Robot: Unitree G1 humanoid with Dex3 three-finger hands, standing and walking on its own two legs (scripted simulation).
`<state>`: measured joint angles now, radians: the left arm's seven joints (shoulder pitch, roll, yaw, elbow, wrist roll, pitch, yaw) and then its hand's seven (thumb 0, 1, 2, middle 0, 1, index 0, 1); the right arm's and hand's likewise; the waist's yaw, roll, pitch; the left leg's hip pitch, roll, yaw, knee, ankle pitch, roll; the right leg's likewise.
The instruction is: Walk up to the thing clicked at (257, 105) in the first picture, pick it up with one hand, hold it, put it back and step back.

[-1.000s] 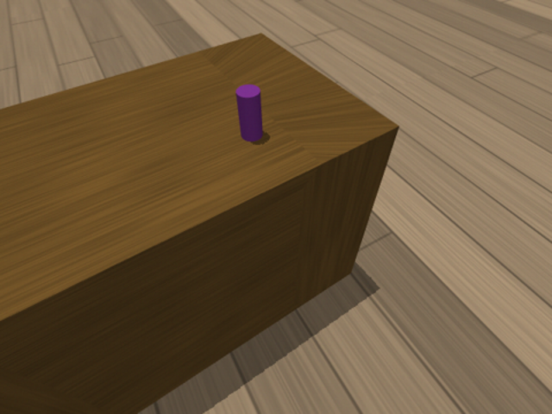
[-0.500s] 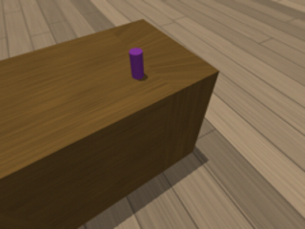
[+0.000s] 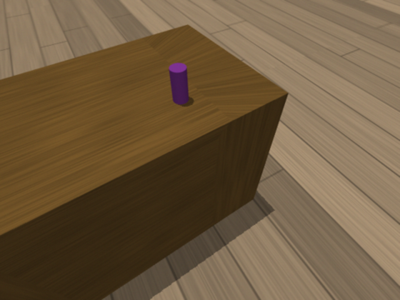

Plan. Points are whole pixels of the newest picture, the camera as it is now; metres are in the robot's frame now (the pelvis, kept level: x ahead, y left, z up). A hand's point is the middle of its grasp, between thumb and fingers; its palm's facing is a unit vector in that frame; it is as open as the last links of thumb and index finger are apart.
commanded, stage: stand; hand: right
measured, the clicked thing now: (179, 84) +0.69 +0.10 +0.03
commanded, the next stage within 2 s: walk up in 0.12 s
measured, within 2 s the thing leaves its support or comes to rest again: neither
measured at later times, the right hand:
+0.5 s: hand (329, 277) +0.19 -0.27 -0.15, palm faces -0.28 +0.88 -0.38, open 7.4 cm
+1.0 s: hand (295, 208) +0.38 -0.25 -0.18, palm faces -0.41 +0.82 -0.41, open 7.4 cm
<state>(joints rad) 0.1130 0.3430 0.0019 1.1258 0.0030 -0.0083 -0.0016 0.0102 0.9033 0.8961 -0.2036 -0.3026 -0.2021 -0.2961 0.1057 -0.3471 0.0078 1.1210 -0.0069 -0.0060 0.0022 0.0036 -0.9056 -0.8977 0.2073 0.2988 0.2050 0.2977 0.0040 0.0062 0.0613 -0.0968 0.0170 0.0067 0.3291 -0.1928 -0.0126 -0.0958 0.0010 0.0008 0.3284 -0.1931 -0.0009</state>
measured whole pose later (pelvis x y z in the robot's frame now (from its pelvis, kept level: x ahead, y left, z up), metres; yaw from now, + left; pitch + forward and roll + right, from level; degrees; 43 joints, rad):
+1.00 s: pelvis +0.14 -0.06 -0.05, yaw +25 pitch -2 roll -1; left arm 0.30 0.39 0.08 0.79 0.02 0.01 0.00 0.01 0.90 0.90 -0.20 -0.30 -0.20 -0.30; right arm 0.18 -0.42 -0.08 0.70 -0.04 0.07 0.00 0.00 -0.90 -0.90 0.21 0.30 0.21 0.30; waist 0.01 0.06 0.11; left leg -0.55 -0.02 -0.14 0.90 -0.40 0.01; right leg -0.39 -0.06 -0.05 0.85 -0.42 0.02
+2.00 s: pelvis +0.10 -0.03 -0.02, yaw +36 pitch -3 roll -1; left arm 0.15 0.39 0.01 1.00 0.00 -0.03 0.00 0.01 0.90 0.90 -0.20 -0.30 -0.20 -0.30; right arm 0.13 -0.34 0.01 1.01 0.00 0.00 0.02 0.01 -0.90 -0.90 0.21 0.30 0.21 0.30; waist 0.02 0.01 0.08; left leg -0.27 0.00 -0.03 0.61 -0.30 0.01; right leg -0.24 -0.06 -0.05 0.57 -0.29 0.03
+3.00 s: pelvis +0.12 -0.04 +0.00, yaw +36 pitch -3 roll +0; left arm 0.08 0.35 0.01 1.14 0.00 -0.01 -0.01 0.01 0.90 0.90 -0.20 -0.30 -0.20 -0.30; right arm 0.08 -0.34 0.00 1.15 -0.01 -0.01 0.01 0.00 -0.91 -0.90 0.21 0.30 0.21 0.30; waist 0.00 0.00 0.06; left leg -0.11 0.02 -0.02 0.33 -0.17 -0.02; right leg -0.11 -0.04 -0.04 0.34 -0.18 0.02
